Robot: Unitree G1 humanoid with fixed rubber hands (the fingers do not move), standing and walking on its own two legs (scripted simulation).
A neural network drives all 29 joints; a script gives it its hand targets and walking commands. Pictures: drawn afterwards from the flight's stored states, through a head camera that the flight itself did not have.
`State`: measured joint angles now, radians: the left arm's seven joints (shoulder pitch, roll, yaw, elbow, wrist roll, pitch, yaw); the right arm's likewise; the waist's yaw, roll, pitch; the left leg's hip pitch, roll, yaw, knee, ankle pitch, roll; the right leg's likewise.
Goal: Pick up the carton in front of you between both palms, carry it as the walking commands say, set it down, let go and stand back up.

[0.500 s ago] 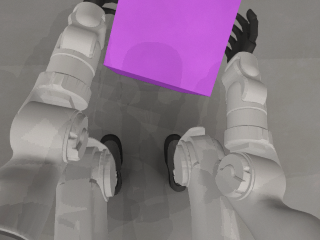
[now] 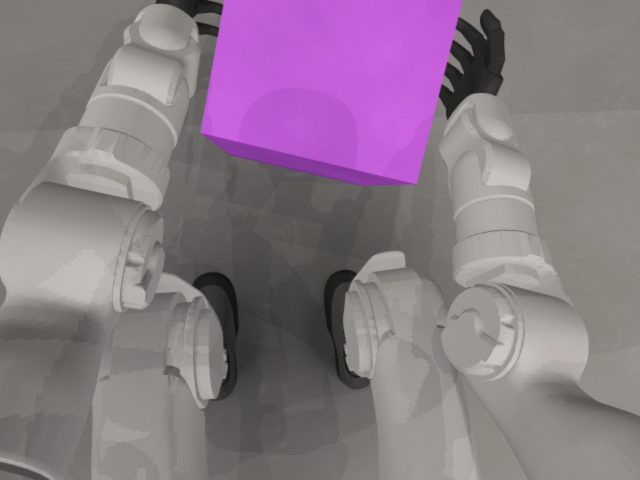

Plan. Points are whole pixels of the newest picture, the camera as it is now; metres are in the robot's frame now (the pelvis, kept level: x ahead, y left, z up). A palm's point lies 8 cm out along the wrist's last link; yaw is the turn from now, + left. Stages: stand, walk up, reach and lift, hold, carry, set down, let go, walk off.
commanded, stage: set down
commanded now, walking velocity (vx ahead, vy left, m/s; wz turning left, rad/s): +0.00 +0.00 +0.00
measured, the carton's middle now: (320, 85) +0.52 -0.03 -0.24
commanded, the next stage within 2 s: let go in 1.92 s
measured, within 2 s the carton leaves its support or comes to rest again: rests again in 0.08 s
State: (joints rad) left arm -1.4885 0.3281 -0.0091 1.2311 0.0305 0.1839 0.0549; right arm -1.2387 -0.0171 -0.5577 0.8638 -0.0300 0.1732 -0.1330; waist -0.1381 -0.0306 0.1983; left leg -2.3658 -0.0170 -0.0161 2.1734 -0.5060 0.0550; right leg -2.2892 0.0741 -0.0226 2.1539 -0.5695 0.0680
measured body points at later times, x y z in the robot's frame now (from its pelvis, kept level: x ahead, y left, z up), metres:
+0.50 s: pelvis +0.00 +0.00 -0.01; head +0.35 +0.05 +0.27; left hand +0.57 +0.11 -0.18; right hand +0.50 -0.20 -0.16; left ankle +0.12 +0.10 -0.33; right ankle +0.12 -0.12 -0.33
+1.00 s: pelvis +0.00 -0.01 +0.00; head +0.35 +0.02 +0.27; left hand +0.59 +0.16 -0.16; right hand +0.48 -0.21 -0.16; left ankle +0.12 +0.10 -0.33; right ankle +0.12 -0.12 -0.33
